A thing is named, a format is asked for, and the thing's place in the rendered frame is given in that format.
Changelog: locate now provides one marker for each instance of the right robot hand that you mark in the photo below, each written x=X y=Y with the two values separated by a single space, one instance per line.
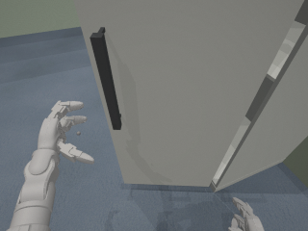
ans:
x=250 y=221

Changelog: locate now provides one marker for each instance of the robot left forearm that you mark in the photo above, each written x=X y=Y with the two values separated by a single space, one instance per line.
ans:
x=35 y=202

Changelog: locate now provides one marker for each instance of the handle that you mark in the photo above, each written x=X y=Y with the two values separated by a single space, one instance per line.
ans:
x=101 y=56

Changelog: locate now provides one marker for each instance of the fridge door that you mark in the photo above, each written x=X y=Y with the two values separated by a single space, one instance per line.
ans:
x=185 y=74

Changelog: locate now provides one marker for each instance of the left robot hand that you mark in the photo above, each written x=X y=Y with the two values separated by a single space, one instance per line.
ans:
x=52 y=129

